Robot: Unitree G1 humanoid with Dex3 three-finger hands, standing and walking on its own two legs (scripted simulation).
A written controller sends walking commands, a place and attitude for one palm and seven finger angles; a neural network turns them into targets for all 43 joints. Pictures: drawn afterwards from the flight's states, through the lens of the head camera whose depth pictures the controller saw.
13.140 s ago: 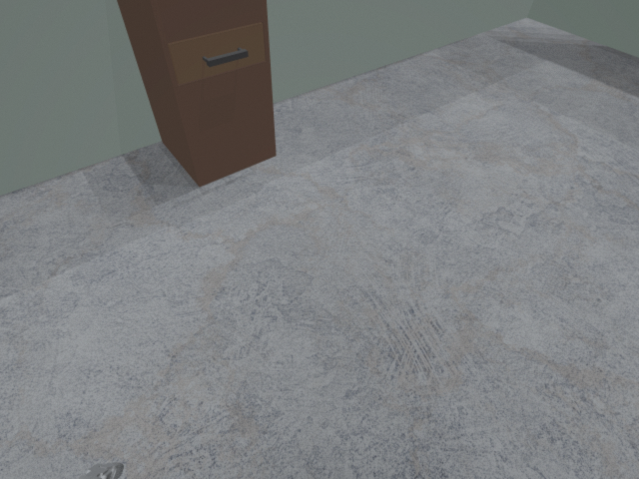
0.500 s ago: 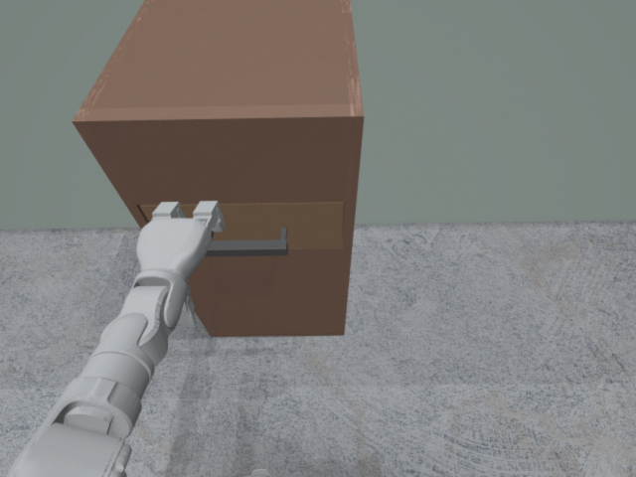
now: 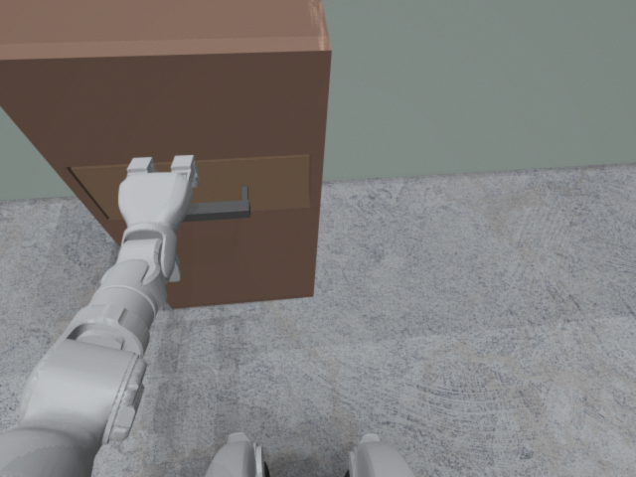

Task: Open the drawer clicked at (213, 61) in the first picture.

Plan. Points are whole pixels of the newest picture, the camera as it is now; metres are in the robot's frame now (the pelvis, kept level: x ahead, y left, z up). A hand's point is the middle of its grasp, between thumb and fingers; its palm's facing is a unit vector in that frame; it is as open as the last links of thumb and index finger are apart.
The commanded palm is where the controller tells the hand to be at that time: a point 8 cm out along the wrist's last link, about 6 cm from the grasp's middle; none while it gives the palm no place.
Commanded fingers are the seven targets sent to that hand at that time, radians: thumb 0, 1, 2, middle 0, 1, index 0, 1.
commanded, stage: move the hooked fingers above the handle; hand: left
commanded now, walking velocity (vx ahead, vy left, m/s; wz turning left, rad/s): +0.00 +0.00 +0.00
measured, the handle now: (202, 202) +0.57 +0.17 -0.12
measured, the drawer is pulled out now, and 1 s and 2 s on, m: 0.00 0.00 0.00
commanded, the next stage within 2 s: lower the fingers behind the handle in 1.00 s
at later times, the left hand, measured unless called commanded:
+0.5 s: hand (189, 208) +0.52 +0.18 -0.07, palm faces -0.04 +0.00 -1.00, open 13.7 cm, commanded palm +0.51 +0.16 -0.01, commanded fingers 0.00 -0.50 0.30 -0.30 -1.20 -0.30 -1.20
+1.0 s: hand (192, 208) +0.52 +0.17 -0.07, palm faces -0.04 +0.01 -1.00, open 13.8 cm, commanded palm +0.52 +0.15 -0.01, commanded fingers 0.00 -0.50 0.30 -0.30 -1.20 -0.30 -1.20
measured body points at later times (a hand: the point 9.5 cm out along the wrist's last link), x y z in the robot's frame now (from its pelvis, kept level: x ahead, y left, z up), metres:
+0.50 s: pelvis -0.01 +0.01 -0.04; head +0.15 +0.02 +0.38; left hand +0.52 +0.17 -0.01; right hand -0.05 -0.25 -0.16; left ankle +0.03 +0.12 -0.67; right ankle -0.01 -0.12 -0.67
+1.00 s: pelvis -0.01 +0.01 -0.04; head +0.15 +0.02 +0.38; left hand +0.52 +0.17 -0.01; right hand -0.03 -0.26 -0.16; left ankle +0.03 +0.12 -0.67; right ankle -0.01 -0.12 -0.67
